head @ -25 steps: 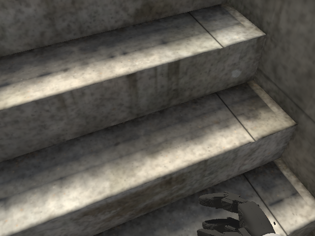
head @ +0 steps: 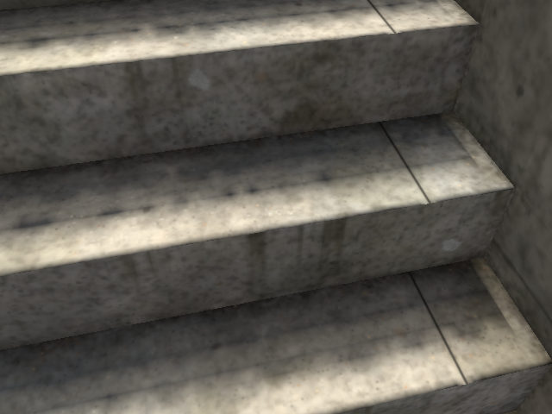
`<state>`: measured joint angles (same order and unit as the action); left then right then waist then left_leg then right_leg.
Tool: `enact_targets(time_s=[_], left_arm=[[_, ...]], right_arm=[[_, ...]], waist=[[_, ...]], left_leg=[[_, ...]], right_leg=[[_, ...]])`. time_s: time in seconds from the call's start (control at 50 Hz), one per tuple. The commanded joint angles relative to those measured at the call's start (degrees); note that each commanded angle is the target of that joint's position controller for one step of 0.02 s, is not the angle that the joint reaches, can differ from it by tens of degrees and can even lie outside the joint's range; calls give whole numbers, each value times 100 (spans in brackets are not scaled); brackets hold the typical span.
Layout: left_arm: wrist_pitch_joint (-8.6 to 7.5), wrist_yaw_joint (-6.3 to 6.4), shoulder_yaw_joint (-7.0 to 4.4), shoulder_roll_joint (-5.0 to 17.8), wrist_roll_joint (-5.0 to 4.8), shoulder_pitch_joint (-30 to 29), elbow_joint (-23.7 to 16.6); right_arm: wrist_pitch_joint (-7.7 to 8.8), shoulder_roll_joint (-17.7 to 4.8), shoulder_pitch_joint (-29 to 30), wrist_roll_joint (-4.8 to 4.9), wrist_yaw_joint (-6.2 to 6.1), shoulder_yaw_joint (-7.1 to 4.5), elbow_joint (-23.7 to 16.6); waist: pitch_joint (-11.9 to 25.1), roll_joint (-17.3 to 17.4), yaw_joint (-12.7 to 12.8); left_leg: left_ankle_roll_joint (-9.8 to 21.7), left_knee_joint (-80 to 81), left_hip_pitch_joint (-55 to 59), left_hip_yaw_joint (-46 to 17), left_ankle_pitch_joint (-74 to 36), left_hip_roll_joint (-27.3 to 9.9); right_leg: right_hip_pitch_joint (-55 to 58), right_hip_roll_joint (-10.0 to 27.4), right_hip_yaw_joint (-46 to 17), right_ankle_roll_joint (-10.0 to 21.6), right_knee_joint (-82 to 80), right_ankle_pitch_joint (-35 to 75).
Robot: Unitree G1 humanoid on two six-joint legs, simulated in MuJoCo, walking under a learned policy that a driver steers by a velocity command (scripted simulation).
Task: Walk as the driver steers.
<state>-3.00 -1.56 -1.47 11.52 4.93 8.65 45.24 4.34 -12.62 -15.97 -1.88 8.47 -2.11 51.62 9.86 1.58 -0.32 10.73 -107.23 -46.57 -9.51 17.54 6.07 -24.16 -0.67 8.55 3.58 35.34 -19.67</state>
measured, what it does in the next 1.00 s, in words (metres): climbs, turning left: left foot 0.19 m higher, then right foot 0.20 m higher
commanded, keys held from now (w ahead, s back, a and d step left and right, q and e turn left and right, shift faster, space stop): w+q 0.54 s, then q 0.46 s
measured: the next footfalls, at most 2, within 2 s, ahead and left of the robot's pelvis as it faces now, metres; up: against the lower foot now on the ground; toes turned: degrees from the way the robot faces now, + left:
left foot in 0.28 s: +0.20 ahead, +0.08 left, +0.19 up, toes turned +8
right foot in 0.72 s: +0.52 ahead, +0.00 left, +0.39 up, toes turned +37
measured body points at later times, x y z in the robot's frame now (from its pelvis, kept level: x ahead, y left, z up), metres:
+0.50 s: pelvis +0.18 +0.01 +0.16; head +0.17 +0.01 +0.61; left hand +0.26 +0.28 +0.04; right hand +0.18 -0.21 +0.00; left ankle +0.16 +0.08 -0.53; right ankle +0.20 -0.17 -0.30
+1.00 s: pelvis +0.36 +0.02 +0.37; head +0.35 +0.02 +0.82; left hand +0.31 +0.28 +0.25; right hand +0.64 -0.11 +0.27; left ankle +0.32 +0.18 -0.18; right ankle +0.47 -0.06 -0.33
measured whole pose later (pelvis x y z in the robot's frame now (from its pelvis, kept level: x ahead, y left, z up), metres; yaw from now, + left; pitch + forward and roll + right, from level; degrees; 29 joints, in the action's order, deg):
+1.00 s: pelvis +0.36 +0.02 +0.37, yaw +33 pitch +5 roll -4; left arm -5.2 1.5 -2.2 10.2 2.1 13.1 51.6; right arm 4.3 -16.6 -6.1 0.2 4.8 -3.7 51.2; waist 7.9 4.2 1.6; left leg 6.5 -92.1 -58.5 -9.1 7.1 -2.7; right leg -30.4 2.7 11.1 1.4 42.0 -16.4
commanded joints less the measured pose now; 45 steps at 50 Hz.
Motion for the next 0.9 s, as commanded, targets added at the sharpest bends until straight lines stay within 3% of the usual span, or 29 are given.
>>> enact_targets(time_s=[0.02, 0.06, 0.12, 0.16, 0.18, 0.2, 0.22, 0.28, 0.32, 0.34, 0.36, 0.38, 0.42, 0.46, 0.48, 0.5, 0.56, 0.62, 0.64, 0.66, 0.68, 0.72, 0.74, 0.76, 0.78, 0.8, 0.82, 0.86, 0.9], left_arm=[[96, -204, 146, -299, 116, 1611, 1118], [54, -193, 337, -566, 104, 1445, 1644], [-162, -214, 208, 40, 290, 139, 1338], [-130, -258, 105, 532, 374, 281, 1247], [-65, -418, -27, 1090, 147, 409, 1256], [-110, -543, -31, 1198, 104, 1091, 1440], [-231, -571, -124, 1768, -227, 750, 1214], [-216, -665, -197, 1682, -170, 1020, 1370], [-39, -772, -148, 1298, 260, 1615, 1457], [133, -850, -135, 1154, 415, 1289, 1346], [300, -963, -88, 599, 236, 932, 1456], [435, -878, 67, 274, -22, 512, 1255], [307, -411, 109, 188, -36, -321, 705], [122, -239, 212, 163, 108, -359, 464], [255, -212, 222, 119, 56, -193, 379], [245, -183, 181, 283, -31, -354, 316], [97, -246, 366, 11, -202, -1223, -67], [29, -64, 390, 156, -201, -2313, -865], [104, 82, 358, 251, -252, -2729, -1127], [322, 138, 434, 28, -271, -3570, -1649], [518, 39, 521, -244, -393, -3437, -1807], [369, -56, 239, 383, -577, -1592, -1269], [273, 57, -27, 821, -506, -247, -841], [175, 119, -54, 1026, -504, 1057, -430], [327, 57, -94, 1159, -110, 1413, -550], [102, 101, -166, 1072, -169, 1179, -470], [-142, 93, -116, 774, -363, 450, -283], [-288, 54, 89, -318, -513, -23, 204], [-403, 259, 155, -721, -664, -749, 36]], right_arm=[[-87, 412, 599, 194, -92, 169, -606], [-300, 826, 1133, 197, -121, 422, -1130], [-429, 152, 2032, 283, -198, 340, -1694], [-651, 53, 2546, 373, -351, 389, -1838], [-879, 199, 2636, 266, -274, 483, -1827], [-1017, 154, 2556, 348, -239, 456, -1536], [-1074, 360, 1682, 203, -72, 488, -1286], [-1037, 203, 871, 84, -300, 459, -950], [-1051, -247, 210, 240, -474, 269, -459], [-1028, -363, -490, 253, -491, 202, -47], [-982, -585, -1030, -58, -480, 105, 178], [-863, -369, -1800, -265, -481, 157, 542], [-369, 85, -1800, -318, -405, 234, 1095], [-56, 554, -673, -106, -354, 328, 1151], [26, 581, -456, -170, -285, 404, 1250], [95, 389, -112, -126, -266, 364, 1041], [15, 310, -1213, -477, -455, 395, 1304], [86, 43, -1659, -592, -406, 365, 1393], [160, -81, -1652, -445, -415, 305, 1308], [160, -302, -1083, -65, -343, 238, 989], [146, -602, -1331, 34, -268, 161, 1087], [414, -1193, -1150, 295, -189, -144, 861], [438, -1120, -823, 310, -140, -268, 635], [397, -218, -1355, -249, -75, -122, 513], [138, 135, -1022, -226, -84, -133, 801], [19, -195, -126, 166, -121, -306, 534], [43, -42, -36, 330, -284, -283, 523], [73, 207, -142, 95, -487, -170, 554], [-43, 441, -330, 85, -497, -52, 466]], waist=[[-720, -3, 211], [-673, -100, -200], [-393, 151, -660], [-76, -363, -566], [25, -861, -671], [-65, -616, -523], [227, -1117, -918], [760, -1442, -796], [1092, -1007, -580], [717, -321, -869], [26, 933, -1116], [-81, 842, -1237], [-438, 281, -703], [-589, 25, 63], [-545, -89, 418], [-587, -144, 475], [-1048, 179, -32], [-494, -87, -82], [-581, 124, -202], [-546, 102, -36], [-391, 820, 153], [152, 1013, 673], [942, 672, 1004], [2718, -1287, 754], [2231, -2697, 1235], [510, -1415, 1163], [-618, -1321, 596], [-529, 173, -26], [-448, -404, -441]], left_leg=[[761, -4173, -4729, -183, -700, -283], [1039, -3884, -4564, 54, -675, -565], [598, -1191, -2723, 1056, -1096, -978], [346, -1, -1689, 1365, -794, -1060], [58, 980, -761, 1972, 703, -610], [92, 1048, -934, 2059, 481, -386], [-180, 1580, -933, 2322, 868, -314], [-340, 4210, -931, 2160, 1356, 369], [12, 4718, 882, 913, 809, 463], [137, 5773, 1742, 68, 1093, 424], [854, 7275, 1802, -2004, 1040, -503], [928, 7555, 2506, -3374, 2231, -850], [445, 7595, 3298, -3182, 1618, -861], [386, 7470, 3190, -2021, 296, -729], [300, 7558, 2810, -1492, -605, -697], [263, 7852, 2098, -1260, -452, -626], [427, 8280, 1678, -1841, -138, -740], [13, 8297, 1984, -1366, -1414, -550], [43, 8519, 1788, -1356, -1703, -588], [358, 9756, 600, -1365, -2433, -843], [741, 9885, 30, -1700, -4826, -1206], [477, 8712, 2254, -1417, -10874, -1745], [208, 7410, 3159, -1209, -11100, -1537], [-221, 5491, 1504, -949, -8125, -777], [-738, 2026, 254, -914, -1139, 360], [-654, 517, -888, -934, -1496, 22], [-512, 370, -1526, -526, -1794, -347], [-273, 969, -997, -482, -1680, -532], [-385, 1298, -901, -344, -735, -743]], right_leg=[[2471, 2334, -2479, 1383, -1795, 844], [1557, 1909, -1490, 932, -2047, 1381], [-414, 1174, 9, 791, -2798, 1568], [-744, 1186, 190, 890, -3402, 3085], [-764, 1520, 123, 1385, -3919, 5377], [-54, 1655, 96, 1224, -3420, 7616], [1216, 2043, 342, 1312, -2681, 11003], [3818, 2509, -5, 1754, -1135, 12649], [2360, 1955, -109, 1682, 36, 11567], [865, 1359, -197, 1774, 871, 9108], [-1002, 344, -472, 1113, 3972, 3624], [-3063, -91, -1742, 1046, 6650, 2744], [-5019, -767, -2974, 1107, 8313, 2336], [-5523, -319, -2458, 982, 8430, 1484], [-5345, -62, -1906, 852, 8402, 1421], [-4945, 32, -1501, 734, 8433, 1114], [-5520, -95, -1340, 827, 10218, 344], [-4976, 226, -1081, 700, 7938, 551], [-4651, 371, -903, 464, 7031, 478], [-2962, 268, -164, 127, 5333, -909], [-1509, -2, 20, -118, 4984, -858], [-981, -545, -153, -105, 3563, 162], [-175, -479, -654, 64, 2314, 305], [2535, 942, -3464, 1488, 1659, 2482], [1911, 2479, -6920, 2612, -634, 831], [794, 1935, -6235, 1760, -971, -2111], [-310, 1861, -4930, 1518, -572, -2689], [-737, 1496, -2913, 913, -193, -1023], [-818, 1117, -1978, 452, -735, -304]])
